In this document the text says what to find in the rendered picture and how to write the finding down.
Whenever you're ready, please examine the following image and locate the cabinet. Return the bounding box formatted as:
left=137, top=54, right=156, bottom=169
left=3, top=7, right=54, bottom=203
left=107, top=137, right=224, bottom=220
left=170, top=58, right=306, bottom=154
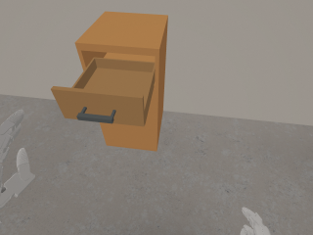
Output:
left=75, top=11, right=168, bottom=152

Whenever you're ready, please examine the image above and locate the drawer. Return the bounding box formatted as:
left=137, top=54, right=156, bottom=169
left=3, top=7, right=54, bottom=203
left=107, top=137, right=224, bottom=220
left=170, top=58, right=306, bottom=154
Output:
left=51, top=57, right=156, bottom=127

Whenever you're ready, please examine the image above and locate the left robot hand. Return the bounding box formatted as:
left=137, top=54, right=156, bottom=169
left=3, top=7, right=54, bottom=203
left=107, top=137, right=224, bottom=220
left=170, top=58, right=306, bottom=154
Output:
left=0, top=110, right=35, bottom=210

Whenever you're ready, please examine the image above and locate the handle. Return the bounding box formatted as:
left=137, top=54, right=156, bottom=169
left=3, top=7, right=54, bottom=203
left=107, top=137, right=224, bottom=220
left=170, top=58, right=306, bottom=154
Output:
left=76, top=107, right=116, bottom=124

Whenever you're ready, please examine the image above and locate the right robot hand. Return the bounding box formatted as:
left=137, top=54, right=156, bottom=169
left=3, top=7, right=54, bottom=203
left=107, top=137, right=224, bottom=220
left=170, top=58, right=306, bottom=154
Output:
left=240, top=207, right=271, bottom=235

